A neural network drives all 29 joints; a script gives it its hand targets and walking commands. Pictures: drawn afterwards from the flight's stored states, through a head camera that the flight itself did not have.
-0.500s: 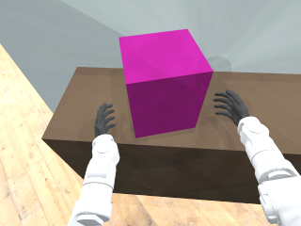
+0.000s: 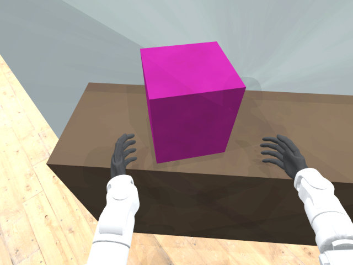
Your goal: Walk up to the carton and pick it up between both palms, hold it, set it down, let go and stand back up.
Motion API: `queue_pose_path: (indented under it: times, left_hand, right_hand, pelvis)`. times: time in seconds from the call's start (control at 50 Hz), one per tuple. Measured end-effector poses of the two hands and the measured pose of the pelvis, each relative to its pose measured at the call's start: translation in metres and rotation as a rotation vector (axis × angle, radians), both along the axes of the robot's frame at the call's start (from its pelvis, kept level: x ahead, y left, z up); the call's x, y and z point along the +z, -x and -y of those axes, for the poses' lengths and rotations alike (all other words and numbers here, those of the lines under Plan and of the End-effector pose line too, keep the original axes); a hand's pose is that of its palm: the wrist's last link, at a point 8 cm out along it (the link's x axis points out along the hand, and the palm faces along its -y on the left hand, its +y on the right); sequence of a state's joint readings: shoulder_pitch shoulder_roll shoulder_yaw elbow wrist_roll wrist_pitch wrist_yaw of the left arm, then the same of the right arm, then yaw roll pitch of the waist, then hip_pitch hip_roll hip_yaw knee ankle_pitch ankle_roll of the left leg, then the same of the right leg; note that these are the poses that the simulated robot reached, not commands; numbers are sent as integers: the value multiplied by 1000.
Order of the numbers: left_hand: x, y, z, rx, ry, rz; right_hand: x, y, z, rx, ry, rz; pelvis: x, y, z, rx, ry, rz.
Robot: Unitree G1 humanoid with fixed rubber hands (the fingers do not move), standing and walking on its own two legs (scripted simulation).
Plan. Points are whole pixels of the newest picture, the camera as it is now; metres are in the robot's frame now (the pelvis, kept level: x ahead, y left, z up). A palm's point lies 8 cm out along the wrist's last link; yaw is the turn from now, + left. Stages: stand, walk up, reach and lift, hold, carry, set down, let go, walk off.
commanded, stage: set down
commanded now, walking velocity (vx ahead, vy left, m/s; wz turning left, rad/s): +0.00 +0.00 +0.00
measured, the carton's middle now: (185, 104) +0.51 +0.03 +0.06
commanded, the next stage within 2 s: none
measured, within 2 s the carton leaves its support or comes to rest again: neither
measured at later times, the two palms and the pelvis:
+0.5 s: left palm (118, 192) +0.23 +0.16 +0.05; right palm (312, 190) +0.29 -0.26 +0.03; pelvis +0.00 +0.00 +0.00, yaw +0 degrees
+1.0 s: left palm (113, 208) +0.21 +0.17 +0.03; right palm (314, 208) +0.26 -0.27 +0.01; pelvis +0.01 +0.00 +0.00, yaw +0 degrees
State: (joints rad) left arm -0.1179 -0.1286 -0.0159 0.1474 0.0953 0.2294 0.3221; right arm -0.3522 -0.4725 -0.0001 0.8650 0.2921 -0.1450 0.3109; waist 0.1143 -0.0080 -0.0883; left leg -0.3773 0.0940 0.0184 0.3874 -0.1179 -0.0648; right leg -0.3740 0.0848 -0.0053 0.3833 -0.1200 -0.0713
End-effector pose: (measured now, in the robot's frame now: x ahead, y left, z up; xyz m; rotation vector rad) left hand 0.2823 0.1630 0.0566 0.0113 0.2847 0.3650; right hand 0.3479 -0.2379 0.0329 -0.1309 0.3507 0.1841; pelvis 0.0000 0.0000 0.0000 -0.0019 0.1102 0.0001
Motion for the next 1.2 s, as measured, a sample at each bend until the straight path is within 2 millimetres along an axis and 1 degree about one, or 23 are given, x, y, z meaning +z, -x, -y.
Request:
queue_pose_path:
  times: [0.18,0.32,0.38,0.56,0.68,0.86,0.98,1.2]
  left_hand:
    - [-2,24,4,-6,5,-3]
    - [0,43,1,11,8,10]
    - [0,48,2,10,8,4]
    - [-3,48,8,-16,7,-21]
    - [-11,51,6,-2,10,-56]
    - [-28,68,3,11,23,-124]
    - [-28,74,-1,6,15,-114]
    - [-32,73,-12,-25,-7,-127]
  right_hand:
    - [1,24,16,14,37,28]
    - [-3,48,21,13,32,10]
    - [-5,54,22,13,27,-9]
    - [-2,58,28,-3,13,-8]
    - [-8,61,28,-2,16,-31]
    - [-21,80,32,-17,40,-60]
    - [-23,91,30,-16,50,-62]
    - [-23,87,25,-30,61,-107]
  pelvis:
    - [1,-3,0,1,0,14]
    - [1,0,0,1,0,43]
    - [1,2,0,1,0,50]
    - [1,-1,0,1,0,46]
    - [1,-6,0,2,0,40]
    - [1,-11,0,3,0,42]
    - [1,-9,-1,4,0,49]
    - [2,-12,-5,7,0,47]
